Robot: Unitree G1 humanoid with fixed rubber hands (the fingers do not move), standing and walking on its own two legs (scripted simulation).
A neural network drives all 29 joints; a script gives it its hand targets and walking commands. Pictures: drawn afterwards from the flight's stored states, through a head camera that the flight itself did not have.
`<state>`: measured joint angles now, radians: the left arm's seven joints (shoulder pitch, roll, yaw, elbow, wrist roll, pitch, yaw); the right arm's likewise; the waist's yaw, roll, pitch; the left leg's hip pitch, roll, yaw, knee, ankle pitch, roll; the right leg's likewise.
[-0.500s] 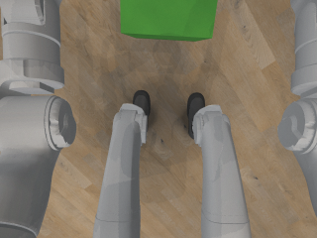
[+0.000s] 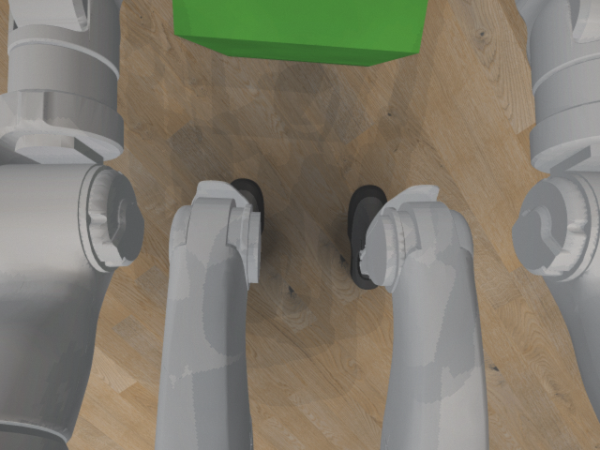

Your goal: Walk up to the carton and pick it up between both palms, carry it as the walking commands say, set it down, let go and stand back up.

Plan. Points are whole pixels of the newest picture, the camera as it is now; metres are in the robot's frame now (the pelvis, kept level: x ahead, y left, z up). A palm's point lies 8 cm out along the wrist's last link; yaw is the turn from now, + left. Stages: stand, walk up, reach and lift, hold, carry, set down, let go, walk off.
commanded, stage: reach and lift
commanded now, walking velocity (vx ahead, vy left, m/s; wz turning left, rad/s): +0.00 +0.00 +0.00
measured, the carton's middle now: out of the picture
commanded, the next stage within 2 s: none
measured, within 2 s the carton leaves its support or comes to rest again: neither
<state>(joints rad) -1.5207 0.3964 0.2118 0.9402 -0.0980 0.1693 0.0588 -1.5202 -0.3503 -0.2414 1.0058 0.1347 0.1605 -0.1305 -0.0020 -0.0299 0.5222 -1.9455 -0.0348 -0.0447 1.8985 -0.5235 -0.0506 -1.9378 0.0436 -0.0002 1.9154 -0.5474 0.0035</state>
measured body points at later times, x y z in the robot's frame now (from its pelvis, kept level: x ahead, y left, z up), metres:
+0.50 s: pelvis +0.00 +0.00 -0.07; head +0.39 +0.01 +0.14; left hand +0.58 +0.19 -0.26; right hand +0.57 -0.19 -0.26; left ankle +0.13 +0.13 -0.43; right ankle +0.12 -0.11 -0.43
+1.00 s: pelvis +0.00 +0.00 -0.07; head +0.39 +0.02 +0.15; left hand +0.58 +0.18 -0.26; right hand +0.58 -0.15 -0.26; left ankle +0.13 +0.13 -0.43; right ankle +0.12 -0.11 -0.43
